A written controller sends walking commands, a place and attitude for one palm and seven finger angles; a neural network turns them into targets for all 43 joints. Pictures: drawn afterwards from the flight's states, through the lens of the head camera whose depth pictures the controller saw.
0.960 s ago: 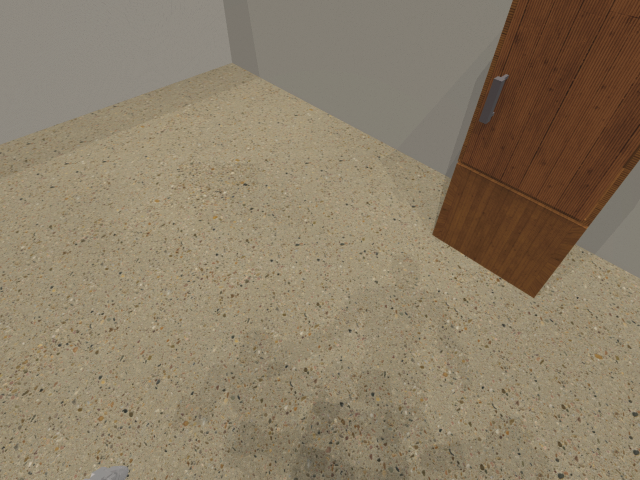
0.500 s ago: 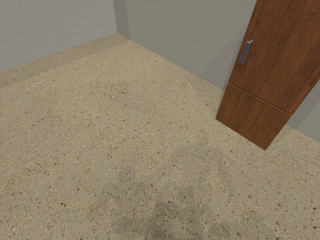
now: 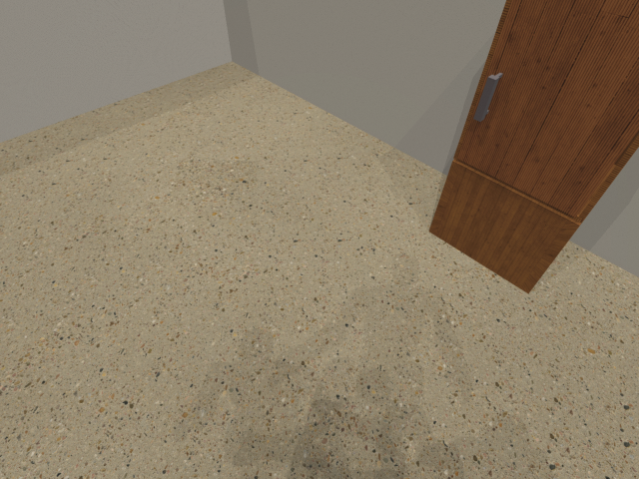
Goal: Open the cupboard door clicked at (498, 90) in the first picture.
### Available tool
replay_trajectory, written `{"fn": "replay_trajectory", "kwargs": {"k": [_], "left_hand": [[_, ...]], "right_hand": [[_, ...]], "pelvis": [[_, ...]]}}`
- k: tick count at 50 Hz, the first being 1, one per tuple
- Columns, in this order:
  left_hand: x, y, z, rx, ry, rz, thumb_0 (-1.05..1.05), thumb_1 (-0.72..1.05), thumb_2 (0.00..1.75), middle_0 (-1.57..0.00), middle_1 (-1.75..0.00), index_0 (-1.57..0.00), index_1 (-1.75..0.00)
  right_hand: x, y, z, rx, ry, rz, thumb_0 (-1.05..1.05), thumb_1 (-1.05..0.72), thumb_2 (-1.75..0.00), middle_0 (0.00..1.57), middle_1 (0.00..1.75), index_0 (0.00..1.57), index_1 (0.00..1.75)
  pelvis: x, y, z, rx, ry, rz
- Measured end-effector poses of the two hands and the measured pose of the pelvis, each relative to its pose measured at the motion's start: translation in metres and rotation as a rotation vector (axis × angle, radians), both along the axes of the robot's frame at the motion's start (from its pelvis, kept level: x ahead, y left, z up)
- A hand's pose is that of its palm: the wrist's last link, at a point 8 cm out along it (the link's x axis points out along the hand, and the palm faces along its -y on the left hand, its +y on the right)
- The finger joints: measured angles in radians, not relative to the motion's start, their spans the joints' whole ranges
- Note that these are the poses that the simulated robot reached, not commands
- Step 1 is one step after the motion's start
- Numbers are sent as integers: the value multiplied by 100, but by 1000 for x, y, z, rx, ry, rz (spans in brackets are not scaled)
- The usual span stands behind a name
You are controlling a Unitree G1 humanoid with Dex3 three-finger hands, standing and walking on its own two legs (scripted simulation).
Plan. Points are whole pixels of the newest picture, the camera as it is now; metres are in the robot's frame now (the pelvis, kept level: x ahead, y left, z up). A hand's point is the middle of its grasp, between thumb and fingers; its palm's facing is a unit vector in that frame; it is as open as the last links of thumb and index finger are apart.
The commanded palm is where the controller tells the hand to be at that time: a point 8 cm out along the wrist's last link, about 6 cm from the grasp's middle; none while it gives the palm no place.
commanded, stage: look at it before walking up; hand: left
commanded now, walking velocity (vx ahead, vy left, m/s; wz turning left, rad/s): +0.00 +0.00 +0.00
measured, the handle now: (489, 96) +1.19 -0.45 -0.09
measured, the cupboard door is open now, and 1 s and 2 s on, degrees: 0 0 0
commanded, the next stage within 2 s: walk to a spot facing it in 0.48 s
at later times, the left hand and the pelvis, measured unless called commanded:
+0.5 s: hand out of the picture +0.08 +0.24 -0.15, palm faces -0.03 -0.94 -0.33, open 7.4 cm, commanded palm none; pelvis +0.01 +0.00 +0.00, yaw +0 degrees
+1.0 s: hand out of the picture +0.06 +0.20 -0.19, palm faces -0.03 -0.99 -0.14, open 7.4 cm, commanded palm none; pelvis +0.09 +0.02 -0.01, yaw -2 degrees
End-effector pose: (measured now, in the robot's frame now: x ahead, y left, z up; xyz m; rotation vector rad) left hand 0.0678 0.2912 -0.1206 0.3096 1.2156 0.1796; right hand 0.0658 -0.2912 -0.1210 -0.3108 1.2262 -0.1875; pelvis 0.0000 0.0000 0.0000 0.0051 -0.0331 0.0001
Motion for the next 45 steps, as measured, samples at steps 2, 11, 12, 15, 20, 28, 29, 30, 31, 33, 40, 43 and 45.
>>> {"fn": "replay_trajectory", "kwargs": {"k": [2, 11, 12, 15, 20, 28, 29, 30, 31, 33, 40, 43, 45], "left_hand": [[2, -1, 0, -1, -3, -1, 0, 90, 90, -21, -30, -20, -30], [8, -4, 1, -3, -15, -6, 0, 90, 90, -21, -30, -20, -30], [8, -4, 1, -3, -16, -6, 0, 90, 90, -21, -30, -20, -30], [10, -4, 1, -2, -17, -5, 0, 90, 90, -21, -30, -20, -30], [10, -4, 2, 1, -16, -4, 0, 90, 90, -21, -30, -20, -30], [9, -3, 2, 3, -7, 0, 0, 90, 90, -21, -30, -20, -30], [9, -3, 2, 3, -5, 1, 0, 90, 90, -21, -30, -20, -30], [9, -3, 2, 3, -4, 1, 0, 90, 90, -21, -30, -20, -30], [9, -3, 2, 4, -2, 3, 0, 90, 90, -21, -30, -20, -30], [7, -6, 0, 2, 6, 9, 0, 90, 90, -21, -30, -20, -30], [-14, -27, -24, -88, 80, 52, 0, 90, 90, -20, -30, -20, -30], [-27, -33, -37, -137, 132, 89, 0, 90, 90, -20, -30, -20, -30], [-34, -36, -45, -163, 187, 101, 0, 90, 90, -20, -30, -20, -30]], "right_hand": [[2, 0, 0, 1, -4, 1, 0, -90, -90, 21, 30, 20, 30], [12, -1, 2, 0, -25, 4, 0, -90, -90, 21, 30, 20, 30], [13, -2, 3, 0, -27, 5, 0, -90, -90, 21, 30, 20, 30], [15, -3, 3, -2, -29, 7, 0, -90, -90, 21, 30, 20, 30], [17, -4, 4, -4, -28, 8, 0, -90, -90, 21, 30, 20, 30], [17, -5, 4, -6, -17, 10, 0, -90, -90, 21, 30, 20, 30], [17, -5, 4, -7, -15, 10, 0, -90, -90, 21, 30, 20, 30], [17, -5, 4, -7, -13, 10, 0, -90, -90, 21, 30, 20, 30], [16, -5, 3, -7, -11, 10, 0, -90, -90, 21, 30, 20, 30], [15, -2, 1, -3, -4, 8, 0, -91, -90, 20, 30, 20, 30], [-2, 27, -16, 53, 71, -14, 0, -91, -90, 20, 30, 20, 30], [-8, 46, -22, 68, 114, -36, 0, -91, -90, 20, 30, 20, 30], [-11, 59, -24, 80, 128, -64, 0, -91, -90, 20, 30, 20, 30]], "pelvis": [[1, 0, 0, 0, 0, 0], [3, -2, 1, 0, -1, -2], [3, -2, 1, 0, -1, -3], [4, -3, 1, 0, -1, -2], [5, -4, 1, 0, -1, -2], [7, -4, 2, -1, 1, 0], [7, -4, 2, -1, 1, 0], [7, -4, 2, -1, 1, 0], [8, -4, 2, -1, 2, 0], [10, -4, 1, -2, 4, -2], [34, 2, -7, -21, 17, -3], [50, 11, -12, -33, 21, 4], [62, 17, -15, -18, 23, -13]]}}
